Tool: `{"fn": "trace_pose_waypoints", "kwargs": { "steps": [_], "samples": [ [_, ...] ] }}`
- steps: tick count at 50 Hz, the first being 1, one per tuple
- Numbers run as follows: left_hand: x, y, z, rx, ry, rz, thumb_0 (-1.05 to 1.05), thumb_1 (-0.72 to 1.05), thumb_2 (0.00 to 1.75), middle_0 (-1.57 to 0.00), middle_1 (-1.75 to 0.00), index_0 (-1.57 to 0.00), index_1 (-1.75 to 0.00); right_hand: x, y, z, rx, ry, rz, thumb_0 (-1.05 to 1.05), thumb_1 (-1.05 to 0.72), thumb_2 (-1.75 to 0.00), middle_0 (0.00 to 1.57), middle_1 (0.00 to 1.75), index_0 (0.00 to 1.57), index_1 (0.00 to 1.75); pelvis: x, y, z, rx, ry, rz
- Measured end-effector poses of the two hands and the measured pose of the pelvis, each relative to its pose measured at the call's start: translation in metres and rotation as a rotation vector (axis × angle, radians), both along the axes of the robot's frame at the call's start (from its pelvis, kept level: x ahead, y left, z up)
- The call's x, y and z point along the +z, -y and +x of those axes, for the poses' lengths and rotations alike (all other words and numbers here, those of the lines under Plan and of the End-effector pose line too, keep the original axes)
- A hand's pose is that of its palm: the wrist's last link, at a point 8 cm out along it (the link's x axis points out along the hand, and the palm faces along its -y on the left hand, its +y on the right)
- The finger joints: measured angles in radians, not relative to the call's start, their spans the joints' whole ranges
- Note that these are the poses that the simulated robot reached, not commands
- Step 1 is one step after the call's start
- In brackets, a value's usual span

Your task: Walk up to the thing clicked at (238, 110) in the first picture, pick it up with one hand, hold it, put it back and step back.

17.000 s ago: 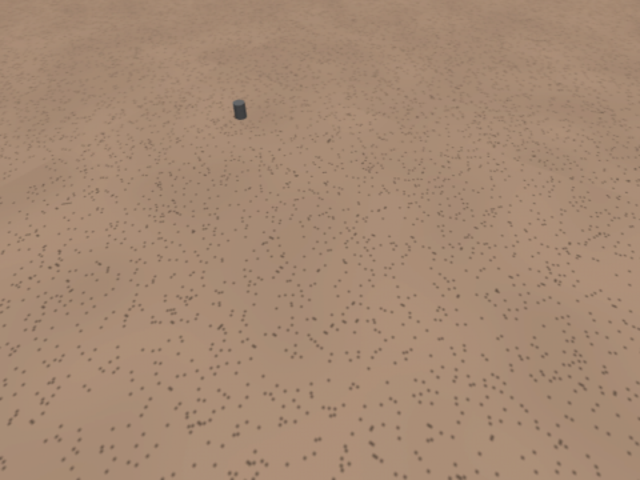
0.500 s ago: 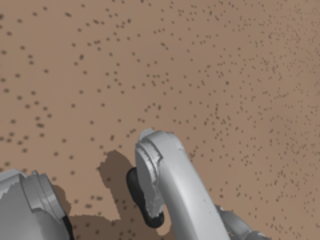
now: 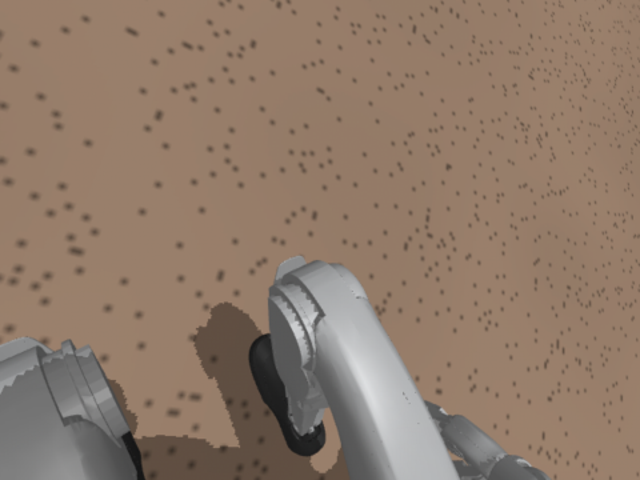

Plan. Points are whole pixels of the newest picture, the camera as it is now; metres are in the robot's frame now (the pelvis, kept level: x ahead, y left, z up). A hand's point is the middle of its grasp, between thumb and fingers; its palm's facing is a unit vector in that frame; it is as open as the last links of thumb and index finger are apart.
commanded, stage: close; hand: left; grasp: from above
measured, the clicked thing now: out of the picture +0.45 +0.35 -0.26
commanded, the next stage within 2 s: settle in 0.74 s
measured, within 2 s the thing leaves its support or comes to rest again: leaves its support in 1.18 s
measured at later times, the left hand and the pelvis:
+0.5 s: hand out of the picture +0.43 +0.35 -0.23, palm faces -0.41 -0.17 -0.89, open 11.3 cm; pelvis +0.00 +0.00 +0.00, yaw +0 degrees
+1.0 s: hand out of the picture +0.43 +0.35 -0.23, palm faces -0.43 -0.17 -0.89, open 10.9 cm; pelvis +0.00 +0.00 +0.00, yaw +0 degrees
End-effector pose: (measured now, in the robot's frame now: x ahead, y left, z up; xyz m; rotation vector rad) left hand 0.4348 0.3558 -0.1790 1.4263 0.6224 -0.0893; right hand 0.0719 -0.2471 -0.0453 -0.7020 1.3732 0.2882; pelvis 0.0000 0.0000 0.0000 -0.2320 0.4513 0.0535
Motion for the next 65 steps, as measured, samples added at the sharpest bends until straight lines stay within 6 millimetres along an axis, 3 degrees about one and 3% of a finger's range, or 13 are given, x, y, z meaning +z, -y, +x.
{"fn": "trace_pose_waypoints", "kwargs": {
  "steps": [31, 52, 59, 65],
  "samples": [
    [0.003, 0.001, 0.0, 0.004, -0.001, 0.002, 0.0, -0.1, 0.75, -0.68, -0.88, -0.4, -0.84, 0.0, 0.0, -0.001, -0.001, -0.001, 0.007, 0.0, -0.9, -0.9, 0.2, 0.3, 0.2, 0.3, 0.002, 0.001, 0.0, -0.001, -0.001, 0.001],
    [0.003, 0.0, 0.003, 0.004, -0.012, 0.005, 0.03, -0.12, 0.87, -0.7, -0.86, -0.43, -0.9, -0.001, -0.003, -0.014, -0.02, -0.019, 0.01, 0.0, -0.92, -0.9, 0.2, 0.3, 0.2, 0.3, 0.001, 0.001, -0.002, -0.003, 0.003, 0.003],
    [0.008, 0.001, 0.009, -0.01, 0.035, 0.001, 0.03, -0.12, 0.89, -0.7, -0.85, -0.43, -0.9, 0.0, -0.001, -0.008, -0.032, -0.013, 0.002, 0.0, -0.92, -0.9, 0.2, 0.3, 0.2, 0.3, 0.001, 0.001, 0.001, -0.001, -0.013, -0.001],
    [0.025, -0.002, 0.01, -0.011, 0.069, 0.018, 0.03, -0.12, 0.9, -0.71, -0.85, -0.43, -0.9, -0.003, 0.002, 0.008, -0.054, 0.013, 0.011, 0.0, -0.92, -0.9, 0.2, 0.3, 0.2, 0.3, 0.002, 0.0, 0.005, 0.008, -0.047, 0.001]
  ]
}}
